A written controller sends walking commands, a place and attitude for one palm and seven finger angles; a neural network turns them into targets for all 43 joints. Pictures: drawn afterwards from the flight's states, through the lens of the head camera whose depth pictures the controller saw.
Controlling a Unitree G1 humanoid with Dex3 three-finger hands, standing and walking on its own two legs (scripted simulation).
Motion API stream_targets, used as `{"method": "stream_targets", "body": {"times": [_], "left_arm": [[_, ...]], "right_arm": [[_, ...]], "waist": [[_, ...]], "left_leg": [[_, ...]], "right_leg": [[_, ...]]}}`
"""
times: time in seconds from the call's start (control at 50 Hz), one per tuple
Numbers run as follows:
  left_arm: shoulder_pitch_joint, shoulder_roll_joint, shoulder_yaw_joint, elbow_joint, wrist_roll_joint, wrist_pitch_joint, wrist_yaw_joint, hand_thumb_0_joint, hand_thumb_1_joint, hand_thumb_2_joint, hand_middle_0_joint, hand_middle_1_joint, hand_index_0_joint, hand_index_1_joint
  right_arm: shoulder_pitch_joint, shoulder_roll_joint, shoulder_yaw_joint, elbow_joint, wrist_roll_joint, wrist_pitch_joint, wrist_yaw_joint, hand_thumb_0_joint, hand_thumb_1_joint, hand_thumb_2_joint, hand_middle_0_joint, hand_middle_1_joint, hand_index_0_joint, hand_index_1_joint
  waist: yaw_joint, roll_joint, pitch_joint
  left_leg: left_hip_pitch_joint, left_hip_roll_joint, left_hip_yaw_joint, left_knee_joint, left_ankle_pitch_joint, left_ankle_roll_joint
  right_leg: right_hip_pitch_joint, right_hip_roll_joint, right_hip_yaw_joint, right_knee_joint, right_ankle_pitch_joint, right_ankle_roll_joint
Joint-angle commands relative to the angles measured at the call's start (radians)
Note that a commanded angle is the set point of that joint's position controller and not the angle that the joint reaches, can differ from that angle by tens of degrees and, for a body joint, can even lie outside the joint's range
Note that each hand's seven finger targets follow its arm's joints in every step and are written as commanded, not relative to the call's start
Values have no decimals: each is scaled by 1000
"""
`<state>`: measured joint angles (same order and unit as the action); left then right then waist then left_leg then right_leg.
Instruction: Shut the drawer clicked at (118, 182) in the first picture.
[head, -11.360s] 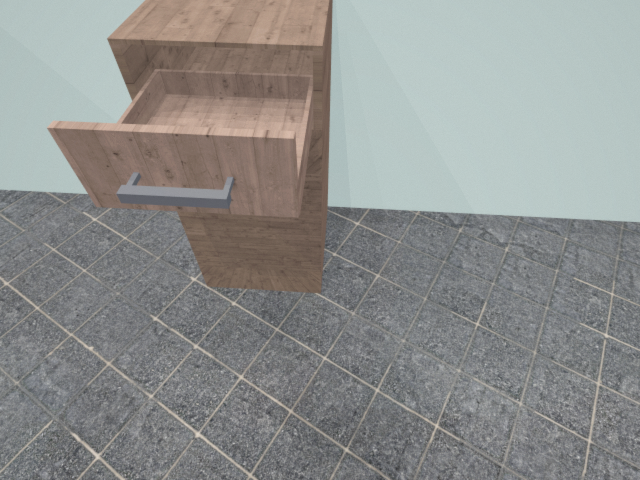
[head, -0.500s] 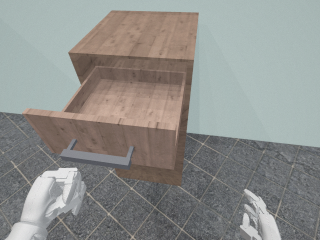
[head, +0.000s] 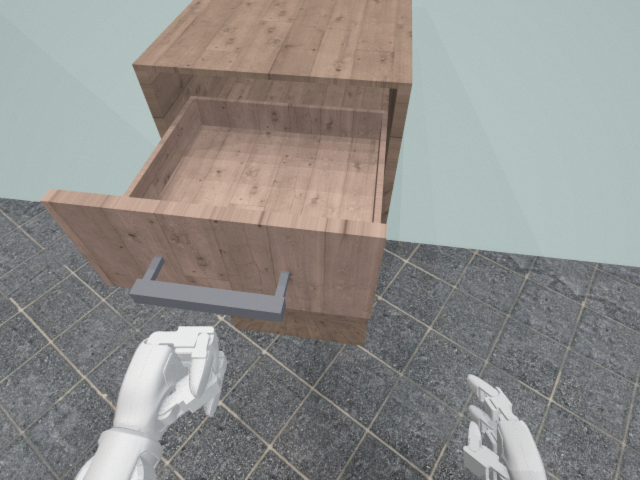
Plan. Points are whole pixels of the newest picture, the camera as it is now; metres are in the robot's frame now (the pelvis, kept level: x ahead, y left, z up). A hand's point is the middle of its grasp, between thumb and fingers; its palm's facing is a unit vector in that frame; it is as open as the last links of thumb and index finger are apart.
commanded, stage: bring the fist close to the handle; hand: left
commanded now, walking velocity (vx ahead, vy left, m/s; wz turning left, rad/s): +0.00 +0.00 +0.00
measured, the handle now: (214, 285) +0.32 +0.15 +0.08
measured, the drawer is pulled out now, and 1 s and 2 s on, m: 0.29 0.29 0.16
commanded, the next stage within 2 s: push the drawer shut in 0.38 s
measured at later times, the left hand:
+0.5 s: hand (222, 376) +0.22 +0.12 +0.08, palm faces -0.06 -1.00 -0.08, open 3.3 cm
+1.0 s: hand (221, 345) +0.25 +0.13 +0.07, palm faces -0.09 -0.99 -0.07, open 2.9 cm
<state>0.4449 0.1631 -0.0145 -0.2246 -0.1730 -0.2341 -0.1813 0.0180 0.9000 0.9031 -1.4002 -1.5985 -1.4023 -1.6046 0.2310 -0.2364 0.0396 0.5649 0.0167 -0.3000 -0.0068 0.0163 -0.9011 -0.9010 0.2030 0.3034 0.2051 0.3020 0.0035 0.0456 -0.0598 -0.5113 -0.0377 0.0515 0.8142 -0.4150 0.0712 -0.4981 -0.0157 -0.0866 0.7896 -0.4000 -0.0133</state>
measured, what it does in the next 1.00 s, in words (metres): stands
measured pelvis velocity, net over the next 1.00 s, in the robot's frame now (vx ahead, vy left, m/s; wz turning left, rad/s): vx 0.00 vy -0.04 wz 0.02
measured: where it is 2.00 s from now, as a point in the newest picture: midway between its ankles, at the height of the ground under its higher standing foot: outside the picture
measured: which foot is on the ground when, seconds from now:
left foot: down 0.00-1.00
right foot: down 0.00-1.00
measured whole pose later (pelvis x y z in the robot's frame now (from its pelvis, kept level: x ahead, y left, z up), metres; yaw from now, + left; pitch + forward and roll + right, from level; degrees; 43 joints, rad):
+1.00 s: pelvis +0.00 -0.04 +0.00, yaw +1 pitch +7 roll +0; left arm 0.20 0.24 0.12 0.07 -0.26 -0.31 -0.29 -0.03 0.74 0.91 -1.40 -1.60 -1.40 -1.60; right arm 0.22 -0.28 0.03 0.62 0.04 -0.24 -0.04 0.02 -0.90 -0.90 0.20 0.30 0.20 0.30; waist 0.00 0.06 -0.05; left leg -0.52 -0.01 0.01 0.80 -0.40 0.02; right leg -0.50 0.02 -0.12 0.78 -0.40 -0.06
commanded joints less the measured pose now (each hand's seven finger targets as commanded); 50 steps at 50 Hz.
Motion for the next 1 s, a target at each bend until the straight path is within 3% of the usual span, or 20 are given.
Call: {"method": "stream_targets", "body": {"times": [0.0, 0.02, 0.06, 0.12, 0.16, 0.28, 0.34, 0.44, 0.48, 0.54, 0.62, 0.74, 0.78, 0.84, 0.86, 0.94, 0.98], "left_arm": [[-86, 68, 47, -225, -7, -78, 34, 0, 900, 900, -1400, -1600, -1400, -1600], [-98, 94, 69, -223, -3, -80, 43, 0, 900, 900, -1400, -1600, -1400, -1600], [-72, 81, 63, -229, -3, -76, 48, 0, 900, 900, -1400, -1600, -1400, -1600], [-49, 97, 96, -207, -16, -67, 48, 0, 900, 900, -1400, -1600, -1400, -1600], [-50, 77, 75, -208, -28, -62, 38, 0, 900, 900, -1400, -1600, -1400, -1600], [-72, 97, 81, -207, -39, -69, 23, 0, 900, 900, -1400, -1600, -1400, -1600], [-59, 142, 139, -197, -44, -83, 26, 0, 900, 900, -1400, -1600, -1400, -1600], [-33, 148, 173, -169, -69, -99, 7, 0, 900, 900, -1400, -1600, -1400, -1600], [-90, 150, 164, -168, -75, -104, -5, 0, 900, 900, -1400, -1600, -1400, -1600], [-156, 159, 165, -113, -83, -105, -23, 0, 900, 900, -1400, -1600, -1400, -1600], [-233, 204, 208, -38, -95, -105, -52, 0, 900, 900, -1400, -1600, -1400, -1600], [-273, 226, 271, 10, -115, -105, -66, 0, 900, 900, -1400, -1600, -1400, -1600], [-321, 211, 255, 10, -120, -106, -70, 0, 900, 900, -1400, -1600, -1400, -1600], [-406, 189, 217, 51, -118, -110, -65, 0, 900, 900, -1400, -1600, -1400, -1600], [-439, 189, 212, 73, -117, -111, -67, 0, 900, 900, -1400, -1600, -1400, -1600], [-542, 205, 212, 97, -110, -123, -70, 0, 900, 900, -1400, -1600, -1400, -1600], [-590, 178, 180, 98, -110, -120, -73, 0, 900, 900, -1400, -1600, -1400, -1600]], "right_arm": [[-55, -127, -54, -171, 9, -28, -6, 0, -900, -900, 200, 300, 200, 300], [-56, -130, -54, -169, 8, -21, -8, 0, -900, -900, 200, 300, 200, 300], [-56, -123, -52, -186, 11, -9, -7, 0, -900, -900, 200, 300, 200, 300], [-58, -123, -53, -183, 15, 6, -10, 0, -900, -900, 200, 300, 200, 300], [-56, -122, -52, -192, 19, 11, -10, 0, -900, -900, 200, 300, 200, 300], [-52, -127, -48, -191, 20, 9, -15, 0, -900, -900, 200, 300, 200, 300], [-46, -127, -52, -184, 19, 8, -18, 0, -900, -900, 200, 300, 200, 300], [-54, -122, -54, -178, 23, 7, -18, 0, -900, -900, 200, 300, 200, 300], [-55, -129, -50, -173, 24, 4, -19, 0, -900, -900, 200, 300, 200, 300], [-51, -137, -48, -156, 25, 0, -24, 0, -900, -900, 200, 300, 200, 300], [-55, -148, -50, -138, 26, 1, -34, 0, -900, -900, 200, 300, 200, 300], [-56, -140, -47, -129, 29, 4, -31, 0, -900, -900, 200, 300, 200, 300], [-55, -140, -47, -124, 32, 1, -30, 0, -900, -900, 200, 300, 200, 300], [-57, -147, -45, -108, 30, 2, -33, 0, -900, -900, 200, 300, 200, 300], [-58, -150, -47, -102, 32, 2, -34, 0, -900, -900, 200, 300, 200, 300], [-60, -155, -49, -88, 34, 2, -41, 0, -900, -900, 200, 300, 200, 300], [-63, -153, -49, -85, 39, -2, -43, 0, -900, -900, 200, 300, 200, 300]], "waist": [[-8, -7, -164], [-5, -19, -169], [0, -7, -184], [2, -43, -192], [-9, -46, -170], [-23, -26, -136], [-16, -47, -162], [-13, -44, -161], [-26, -17, -147], [-46, -45, -113], [-47, -94, -127], [-17, -37, -232], [-31, -20, -216], [-57, -83, -158], [-62, -76, -141], [-63, -64, -181], [-66, -38, -206]], "left_leg": [[131, 73, -161, -144, 279, -94], [117, 70, -158, -146, 266, -91], [121, 71, -150, -141, 287, -90], [95, 67, -133, -133, 290, -81], [80, 64, -120, -125, 264, -73], [46, 52, -108, -114, 194, -55], [36, 47, -97, -104, 196, -49], [12, 36, -74, -85, 201, -44], [9, 33, -73, -80, 193, -43], [-12, 31, -74, -64, 173, -39], [-38, 28, -69, -50, 155, -37], [-3, 24, -59, -69, 241, -42], [23, 26, -59, -75, 258, -41], [10, 28, -67, -78, 224, -37], [11, 28, -67, -82, 201, -37], [34, 29, -73, -92, 183, -34], [74, 31, -80, -104, 187, -33]], "right_leg": [[-31, 23, 5, -49, 147, -12], [-18, 24, 7, -49, 144, -14], [-7, 22, 9, -47, 159, -15], [26, 24, 13, -58, 186, -16], [20, 23, 13, -66, 187, -12], [16, 21, 29, -88, 154, -12], [47, 19, 43, -97, 164, -13], [83, 9, 74, -119, 195, -7], [74, 6, 82, -124, 189, -5], [63, -2, 112, -151, 168, 2], [92, -19, 160, -186, 141, 17], [208, -38, 168, -163, 356, 30], [182, -31, 145, -158, 380, 27], [131, -23, 139, -175, 301, 27], [109, -20, 139, -182, 250, 24], [104, -17, 136, -183, 181, 16], [85, -10, 107, -169, 187, 11]]}}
